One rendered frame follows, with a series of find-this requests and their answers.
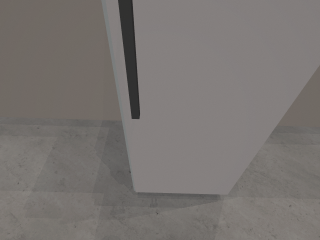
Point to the handle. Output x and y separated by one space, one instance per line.
129 46

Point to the fridge door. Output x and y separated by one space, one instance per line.
215 77

